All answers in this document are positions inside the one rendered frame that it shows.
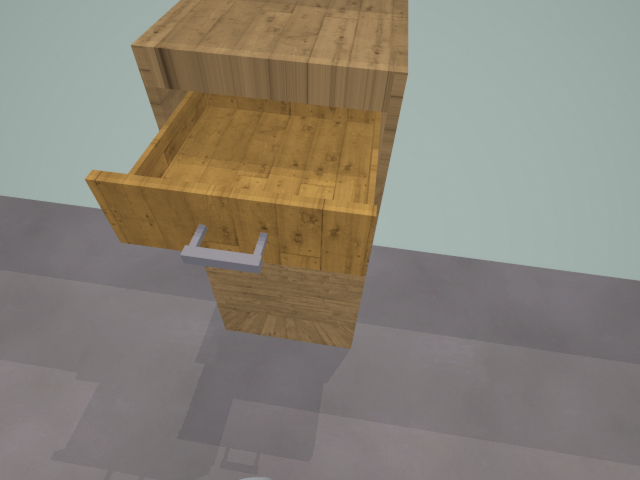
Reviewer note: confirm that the drawer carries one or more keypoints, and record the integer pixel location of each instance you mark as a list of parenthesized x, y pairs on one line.
[(303, 173)]

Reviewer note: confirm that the cabinet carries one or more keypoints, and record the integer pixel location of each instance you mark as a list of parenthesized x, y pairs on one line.
[(339, 53)]

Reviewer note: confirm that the handle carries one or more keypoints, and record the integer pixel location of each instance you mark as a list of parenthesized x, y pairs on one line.
[(193, 254)]

